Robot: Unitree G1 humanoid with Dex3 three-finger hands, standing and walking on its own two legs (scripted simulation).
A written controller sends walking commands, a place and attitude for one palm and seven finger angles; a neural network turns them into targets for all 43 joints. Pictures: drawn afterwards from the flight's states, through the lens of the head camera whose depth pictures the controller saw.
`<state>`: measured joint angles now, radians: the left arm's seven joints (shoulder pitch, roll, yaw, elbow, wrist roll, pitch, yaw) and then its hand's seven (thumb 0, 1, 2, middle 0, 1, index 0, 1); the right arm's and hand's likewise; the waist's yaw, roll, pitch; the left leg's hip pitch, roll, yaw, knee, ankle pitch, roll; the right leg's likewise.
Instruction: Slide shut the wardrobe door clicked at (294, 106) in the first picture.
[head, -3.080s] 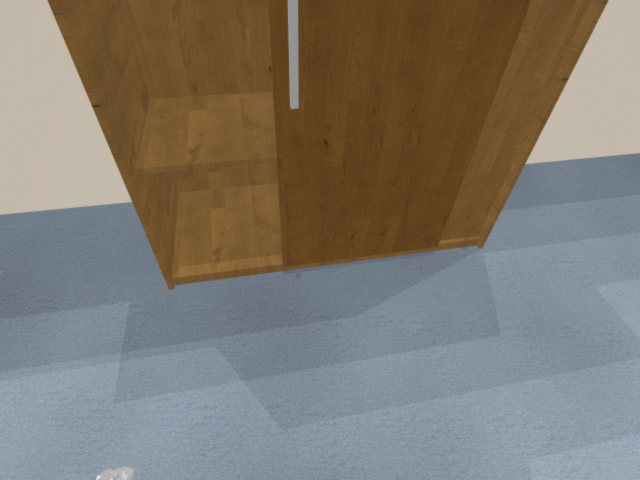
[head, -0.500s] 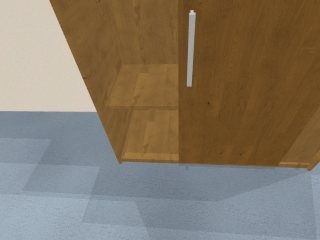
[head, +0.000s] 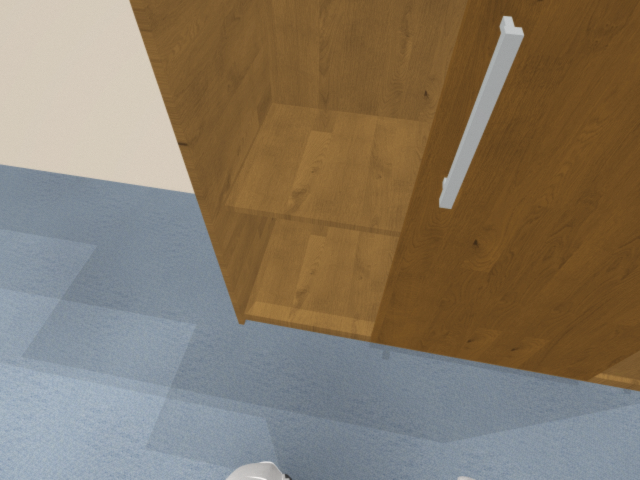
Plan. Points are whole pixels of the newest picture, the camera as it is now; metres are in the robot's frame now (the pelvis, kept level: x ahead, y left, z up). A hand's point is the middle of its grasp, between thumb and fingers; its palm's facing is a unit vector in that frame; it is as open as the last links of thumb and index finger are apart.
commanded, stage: take the last steps up to it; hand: right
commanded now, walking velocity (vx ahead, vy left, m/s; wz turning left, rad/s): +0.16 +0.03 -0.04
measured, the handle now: (471, 126) +0.57 -0.14 +0.14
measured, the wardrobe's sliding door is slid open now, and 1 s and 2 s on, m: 0.43 0.43 0.43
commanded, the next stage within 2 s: come to a stop and stand still in 0.04 s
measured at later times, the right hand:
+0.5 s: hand out of the picture +0.08 -0.18 -0.16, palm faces +0.09 +0.98 -0.20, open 7.3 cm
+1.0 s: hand out of the picture +0.05 -0.11 -0.16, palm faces +0.11 +0.97 -0.21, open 7.3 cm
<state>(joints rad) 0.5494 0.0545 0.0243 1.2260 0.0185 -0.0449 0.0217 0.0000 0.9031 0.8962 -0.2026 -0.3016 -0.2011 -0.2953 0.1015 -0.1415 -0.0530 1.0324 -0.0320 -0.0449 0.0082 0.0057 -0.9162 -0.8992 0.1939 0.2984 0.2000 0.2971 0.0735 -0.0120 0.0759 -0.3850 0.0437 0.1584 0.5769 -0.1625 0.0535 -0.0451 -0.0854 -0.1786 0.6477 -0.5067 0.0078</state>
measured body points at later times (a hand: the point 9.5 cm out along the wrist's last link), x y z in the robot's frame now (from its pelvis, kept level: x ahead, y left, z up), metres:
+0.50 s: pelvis +0.08 +0.00 +0.01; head +0.12 -0.01 +0.46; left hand +0.19 +0.22 -0.13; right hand +0.08 -0.23 -0.15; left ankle +0.04 +0.12 -0.69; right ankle +0.14 -0.11 -0.72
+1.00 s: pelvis +0.02 +0.07 +0.02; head +0.03 +0.07 +0.47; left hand +0.03 +0.30 -0.14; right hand +0.05 -0.16 -0.14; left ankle +0.05 +0.14 -0.72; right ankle -0.02 -0.07 -0.72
